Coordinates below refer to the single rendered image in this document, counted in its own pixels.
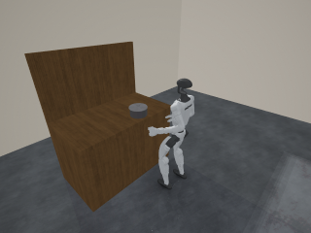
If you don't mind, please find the robot left hand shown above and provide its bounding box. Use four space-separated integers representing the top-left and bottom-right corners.
148 126 158 137

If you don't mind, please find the left robot forearm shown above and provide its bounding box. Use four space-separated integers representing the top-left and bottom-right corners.
157 124 183 135

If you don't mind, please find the right robot upper arm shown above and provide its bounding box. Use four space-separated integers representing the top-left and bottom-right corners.
188 95 194 117

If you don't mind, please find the lid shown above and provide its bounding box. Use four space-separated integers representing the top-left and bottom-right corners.
128 103 148 112

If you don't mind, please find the robot right thigh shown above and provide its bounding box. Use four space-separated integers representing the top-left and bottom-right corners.
173 130 189 157

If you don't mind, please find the left robot upper arm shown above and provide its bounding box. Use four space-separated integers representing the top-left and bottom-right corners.
170 101 186 131

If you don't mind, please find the pot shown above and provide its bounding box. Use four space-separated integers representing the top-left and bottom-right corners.
129 109 148 119

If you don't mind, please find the robot torso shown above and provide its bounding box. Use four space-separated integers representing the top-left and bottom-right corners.
171 98 192 143

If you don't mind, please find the table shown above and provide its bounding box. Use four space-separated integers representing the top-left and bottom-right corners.
24 41 171 212

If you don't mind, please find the robot right hand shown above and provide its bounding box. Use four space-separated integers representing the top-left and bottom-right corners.
165 115 172 122

